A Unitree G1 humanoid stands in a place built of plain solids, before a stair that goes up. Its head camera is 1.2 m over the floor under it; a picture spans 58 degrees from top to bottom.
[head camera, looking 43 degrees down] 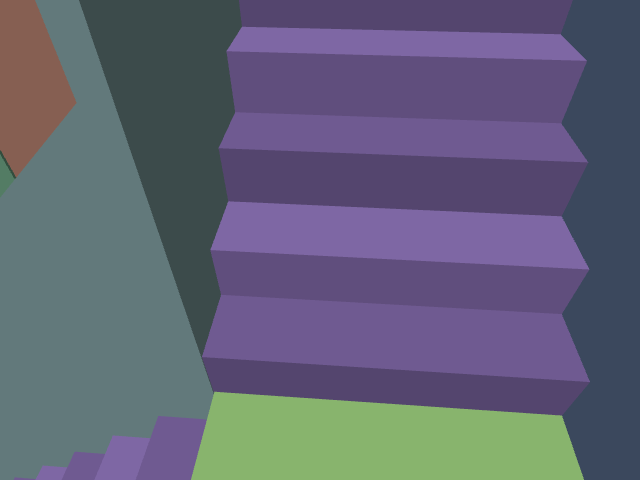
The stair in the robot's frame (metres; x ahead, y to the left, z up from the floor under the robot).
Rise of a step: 0.19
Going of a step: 0.22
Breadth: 1.00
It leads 4 degrees to the right of straight ahead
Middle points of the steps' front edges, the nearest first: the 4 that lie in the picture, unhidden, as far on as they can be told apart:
0.59 -0.18 0.19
0.81 -0.20 0.38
1.02 -0.22 0.56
1.24 -0.23 0.75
